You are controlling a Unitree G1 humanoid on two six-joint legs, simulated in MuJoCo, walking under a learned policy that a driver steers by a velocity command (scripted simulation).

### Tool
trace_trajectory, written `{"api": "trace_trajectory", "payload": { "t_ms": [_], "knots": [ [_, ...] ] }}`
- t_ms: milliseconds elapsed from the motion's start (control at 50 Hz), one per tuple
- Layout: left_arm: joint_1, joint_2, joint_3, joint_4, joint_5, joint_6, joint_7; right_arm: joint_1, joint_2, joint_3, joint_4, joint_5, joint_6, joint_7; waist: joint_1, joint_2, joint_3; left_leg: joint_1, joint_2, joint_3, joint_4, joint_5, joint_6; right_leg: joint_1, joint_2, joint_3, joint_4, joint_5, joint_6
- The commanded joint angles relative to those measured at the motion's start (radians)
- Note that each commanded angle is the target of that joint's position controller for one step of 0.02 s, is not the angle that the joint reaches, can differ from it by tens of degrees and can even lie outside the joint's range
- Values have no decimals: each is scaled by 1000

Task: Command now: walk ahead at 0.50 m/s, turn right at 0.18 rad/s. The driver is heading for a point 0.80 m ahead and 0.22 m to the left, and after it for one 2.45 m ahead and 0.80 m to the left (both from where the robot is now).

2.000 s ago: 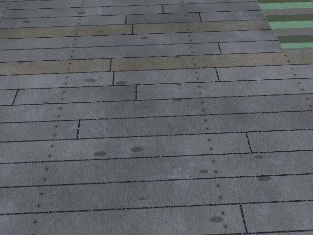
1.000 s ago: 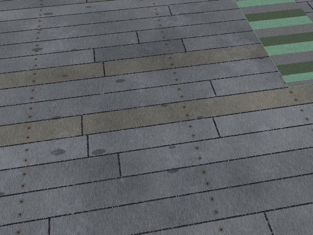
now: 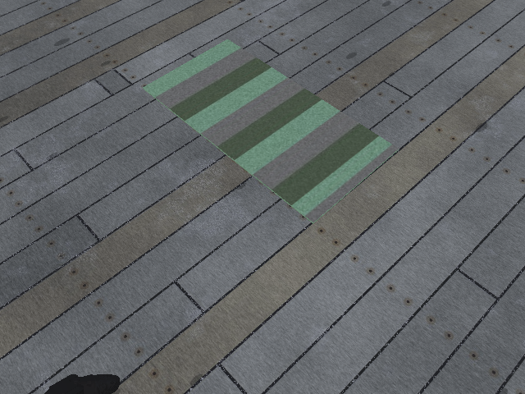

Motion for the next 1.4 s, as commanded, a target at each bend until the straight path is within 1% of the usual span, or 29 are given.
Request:
{"api": "trace_trajectory", "payload": {
  "t_ms": [20,40,100,200,260,340,380,400,420,440,460,480,520,540,600,660,680,740,860,900,940,960,980,1000,1020,1060,1120,1300,1400],
  "knots": [
    [181,122,42,11,5,-21,6,-135,-120,-23,-124,-20,-41,-5,105,-34,-149,-464,77,-79,76,74,22,485,-282,373,-272,227,-195],
    [147,123,39,8,15,-24,8,-84,-113,-23,-122,-20,-31,-1,54,-93,-138,-399,89,-88,51,109,9,389,-284,363,-307,242,-218],
    [113,119,40,22,7,-42,11,-53,-72,-15,-98,-23,1,-1,12,-58,-94,-341,96,-77,-64,155,-24,257,-258,279,-394,223,-216],
    [154,163,52,66,5,-43,26,-217,-36,7,-135,-34,-2,7,64,-50,-21,-325,69,-52,-413,464,-41,209,-209,139,-432,176,-167],
    [232,172,53,109,-9,-41,27,-313,-49,6,-159,-25,-9,18,109,-44,-5,-322,30,-37,-532,540,-27,280,-215,129,-419,142,-140],
    [257,186,59,147,-14,-26,32,-347,-75,-2,-183,-25,-15,35,99,-64,-4,-328,8,-41,-610,433,25,410,-274,160,-346,172,-112],
    [226,202,62,155,-15,-16,37,-249,-100,-17,-163,-25,-19,33,31,-93,-49,-185,-18,-16,-645,392,59,424,-271,154,-242,342,-79],
    [229,177,52,156,-9,-11,40,-122,-141,-39,-124,-30,-19,27,-26,-72,-133,-6,-43,7,-649,396,87,399,-217,109,-80,467,-51],
    [241,129,29,133,11,-8,46,46,-211,-61,-93,-37,-17,18,-86,31,-280,264,104,-157,-627,428,146,248,-150,46,214,286,-7],
    [377,24,0,116,5,-28,37,105,-292,-79,-71,-39,-8,20,-24,313,-393,600,319,-636,-741,183,317,-165,26,32,575,-294,67],
    [319,117,16,132,-10,-44,35,110,-190,-54,-79,-19,-9,24,-73,222,-389,604,312,-763,-847,-29,307,-289,-2,162,696,-408,59],
    [225,170,32,106,-32,-53,31,39,-150,-40,-92,-22,-10,21,-69,156,-247,493,287,-623,-861,-37,258,-359,-55,149,719,-326,42],
    [141,151,29,86,-8,-54,39,-67,-107,-26,-110,-40,-9,19,-23,57,-114,255,222,-443,-895,153,233,-311,-133,113,623,-181,40],
    [150,143,32,88,0,-50,39,-80,-89,-19,-113,-51,-15,20,4,80,-99,181,193,-378,-903,312,223,-239,-157,120,581,-146,40],
    [181,96,24,96,-1,-25,41,-93,-102,-24,-100,-41,-24,16,42,88,-86,93,182,-299,-978,360,253,-194,-172,105,491,-99,66],
    [93,90,24,81,12,-16,45,-61,-107,-27,-79,-36,-22,4,22,25,-56,124,142,-210,-1017,418,228,-256,-169,91,361,55,86],
    [83,66,14,72,5,-19,41,-59,-139,-34,-72,-37,-19,1,27,74,-49,114,161,-192,-1020,441,233,-248,-177,96,284,103,91],
    [-25,54,7,55,2,-33,29,-15,-137,-34,-49,-26,-12,-5,-16,54,-23,125,116,-108,-1018,475,198,-202,-147,58,108,230,92],
    [-158,70,8,3,-8,-50,-2,66,-153,-42,2,-11,16,-12,-44,55,20,256,189,-146,-945,494,185,-187,-110,61,-53,182,59],
    [-98,99,19,17,-5,-57,-4,46,-172,-50,3,-8,26,-17,3,75,-7,275,199,-172,-876,582,168,-86,-90,58,-88,118,38],
    [139,173,58,83,6,-62,10,21,-142,-38,-8,-15,29,-19,125,51,-166,180,110,-115,-596,750,118,293,-75,33,-108,128,-10],
    [321,249,79,108,21,-58,22,25,-70,-11,-40,-44,26,-18,185,-79,-339,-28,27,-63,-269,452,74,602,-280,248,-68,141,-72],
    [334,287,83,124,21,-49,17,158,19,12,-48,-23,7,-13,111,-347,-448,-375,-111,-75,21,-125,28,849,-464,671,-194,-94,-204],
    [310,181,58,111,13,-48,18,95,-101,-16,-31,3,-3,-11,150,-213,-366,-469,-56,-167,129,-115,32,774,-436,674,-257,-235,-171],
    [248,143,44,109,8,-50,23,10,-139,-32,-58,15,-6,-10,143,-162,-231,-512,-15,-150,139,-19,39,653,-411,526,-279,-215,-133],
    [140,99,31,112,14,-56,21,-38,-110,-36,-68,-4,4,-17,86,-94,-110,-452,50,-134,69,122,27,435,-347,344,-347,-62,-110],
    [88,77,32,134,24,-75,22,-9,-55,-37,-63,0,41,-16,36,-88,-69,-366,83,-133,24,189,14,312,-305,175,-426,78,-108],
    [123,152,56,196,20,-55,55,-247,-7,-21,-169,-23,44,22,87,-37,35,-386,49,-24,-415,513,4,343,-275,-138,-429,360,-77],
    [110,211,76,200,-23,-10,73,-202,-59,-49,-211,-30,56,49,32,-98,-49,-254,-39,54,-510,371,62,480,-311,-175,-194,770,-29]
  ]
}}
Next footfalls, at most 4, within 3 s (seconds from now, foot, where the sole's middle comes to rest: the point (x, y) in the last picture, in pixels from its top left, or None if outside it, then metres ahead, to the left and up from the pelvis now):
0.40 left None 0.40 0.16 -0.76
0.94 right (300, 297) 0.69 -0.09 -0.76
1.46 left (198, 230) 0.91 0.19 -0.76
1.94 right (263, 202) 1.01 0.00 -0.76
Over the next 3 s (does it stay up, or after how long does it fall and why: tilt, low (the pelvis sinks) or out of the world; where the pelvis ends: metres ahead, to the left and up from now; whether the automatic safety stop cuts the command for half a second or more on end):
stays up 0.88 0.10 0.01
